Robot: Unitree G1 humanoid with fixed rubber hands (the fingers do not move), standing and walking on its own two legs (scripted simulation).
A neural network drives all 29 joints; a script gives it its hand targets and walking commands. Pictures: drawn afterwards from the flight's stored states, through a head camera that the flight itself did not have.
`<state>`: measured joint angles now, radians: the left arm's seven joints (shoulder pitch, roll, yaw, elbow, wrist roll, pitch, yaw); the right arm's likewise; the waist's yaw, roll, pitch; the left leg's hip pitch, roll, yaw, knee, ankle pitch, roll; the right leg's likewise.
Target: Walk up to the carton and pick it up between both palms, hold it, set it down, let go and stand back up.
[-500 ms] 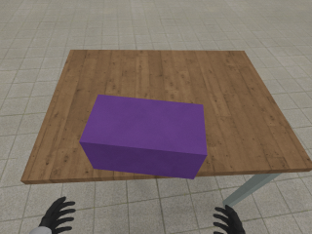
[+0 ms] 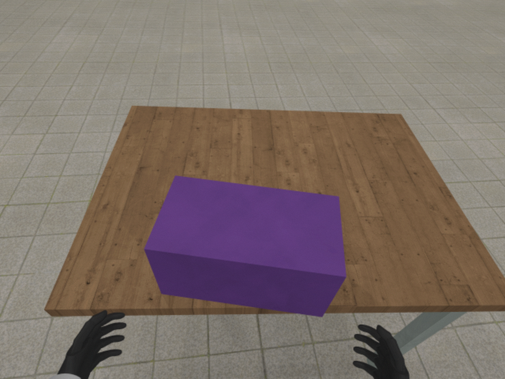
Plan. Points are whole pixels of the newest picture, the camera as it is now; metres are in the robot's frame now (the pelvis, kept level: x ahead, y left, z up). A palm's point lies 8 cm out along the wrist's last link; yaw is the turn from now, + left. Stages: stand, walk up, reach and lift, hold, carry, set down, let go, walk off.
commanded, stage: reach and lift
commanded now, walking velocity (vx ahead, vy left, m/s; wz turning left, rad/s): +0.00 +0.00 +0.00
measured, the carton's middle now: (248, 246) +0.36 +0.04 -0.02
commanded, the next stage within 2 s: none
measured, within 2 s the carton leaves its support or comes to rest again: neither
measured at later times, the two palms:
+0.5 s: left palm (75, 341) +0.17 +0.28 -0.02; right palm (401, 354) +0.19 -0.20 -0.01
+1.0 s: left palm (78, 298) +0.21 +0.29 +0.02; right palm (406, 307) +0.24 -0.20 +0.03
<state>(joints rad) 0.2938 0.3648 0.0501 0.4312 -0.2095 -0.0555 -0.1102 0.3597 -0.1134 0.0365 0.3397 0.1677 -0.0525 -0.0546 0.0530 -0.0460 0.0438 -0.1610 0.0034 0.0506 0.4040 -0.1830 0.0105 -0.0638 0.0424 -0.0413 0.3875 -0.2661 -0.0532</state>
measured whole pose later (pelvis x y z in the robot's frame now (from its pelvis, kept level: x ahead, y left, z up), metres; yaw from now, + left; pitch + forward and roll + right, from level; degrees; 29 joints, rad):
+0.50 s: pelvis +0.01 +0.00 +0.00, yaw +0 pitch -4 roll +0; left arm 0.32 0.40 0.03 0.38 -0.30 -0.24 -0.11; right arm 0.35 -0.17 0.05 0.29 0.27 -0.21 -0.06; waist 0.05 -0.04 0.03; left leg -0.14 0.00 0.04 0.44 -0.22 0.01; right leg -0.03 0.04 -0.05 0.40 -0.30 -0.05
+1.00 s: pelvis +0.01 -0.01 +0.00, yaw +1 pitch -4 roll +0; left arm 0.13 0.44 0.05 0.37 -0.37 -0.13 -0.12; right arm 0.18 -0.21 0.05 0.20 0.32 -0.05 -0.11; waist 0.05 -0.05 0.02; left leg -0.14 0.00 0.03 0.41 -0.20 0.00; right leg -0.03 0.04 -0.06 0.39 -0.29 -0.06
